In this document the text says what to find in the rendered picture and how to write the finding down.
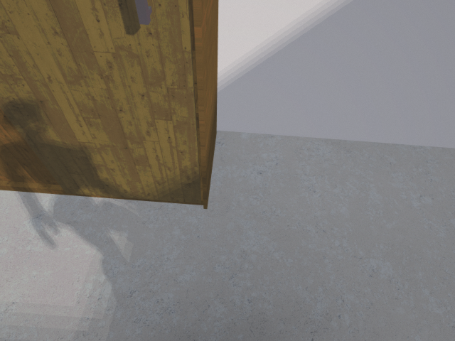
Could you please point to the handle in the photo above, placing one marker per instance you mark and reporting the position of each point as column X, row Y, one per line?
column 143, row 11

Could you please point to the wardrobe door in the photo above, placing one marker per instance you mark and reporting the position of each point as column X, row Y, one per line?
column 106, row 103
column 18, row 161

